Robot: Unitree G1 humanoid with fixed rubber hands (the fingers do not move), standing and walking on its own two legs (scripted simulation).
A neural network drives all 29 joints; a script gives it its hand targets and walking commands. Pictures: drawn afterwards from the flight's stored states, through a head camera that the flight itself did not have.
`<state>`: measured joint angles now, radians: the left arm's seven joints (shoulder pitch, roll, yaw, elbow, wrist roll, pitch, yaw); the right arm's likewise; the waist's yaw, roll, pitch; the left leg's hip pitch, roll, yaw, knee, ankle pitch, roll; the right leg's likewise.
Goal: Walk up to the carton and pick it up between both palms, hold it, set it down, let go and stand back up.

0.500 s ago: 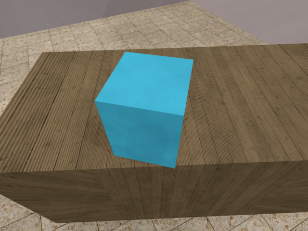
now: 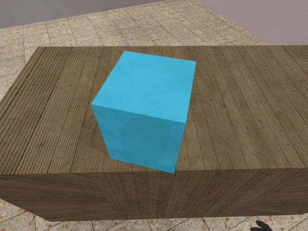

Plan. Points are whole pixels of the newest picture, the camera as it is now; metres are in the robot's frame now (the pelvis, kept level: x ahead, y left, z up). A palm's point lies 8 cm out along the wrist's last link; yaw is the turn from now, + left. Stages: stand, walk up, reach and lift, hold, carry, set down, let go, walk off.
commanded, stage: walk up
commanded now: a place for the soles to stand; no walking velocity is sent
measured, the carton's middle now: (149, 114) +0.41 +0.03 +0.06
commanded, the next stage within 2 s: reach and lift in 0.96 s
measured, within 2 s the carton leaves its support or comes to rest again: neither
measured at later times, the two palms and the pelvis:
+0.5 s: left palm out of the picture +0.10 +0.27 -0.12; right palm out of the picture +0.08 -0.32 -0.12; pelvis +0.01 -0.02 +0.00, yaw +0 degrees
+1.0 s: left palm out of the picture +0.11 +0.27 -0.12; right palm out of the picture +0.08 -0.32 -0.12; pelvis +0.01 -0.01 +0.00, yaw -1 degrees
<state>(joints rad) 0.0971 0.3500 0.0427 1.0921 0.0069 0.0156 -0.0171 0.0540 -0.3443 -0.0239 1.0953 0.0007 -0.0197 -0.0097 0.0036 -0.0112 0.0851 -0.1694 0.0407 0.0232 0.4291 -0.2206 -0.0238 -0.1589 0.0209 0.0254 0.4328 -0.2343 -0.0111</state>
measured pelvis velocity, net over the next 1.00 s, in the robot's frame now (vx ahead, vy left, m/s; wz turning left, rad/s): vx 0.01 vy -0.01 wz -0.02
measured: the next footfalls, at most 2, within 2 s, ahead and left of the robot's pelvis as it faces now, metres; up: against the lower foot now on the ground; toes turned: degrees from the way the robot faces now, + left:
none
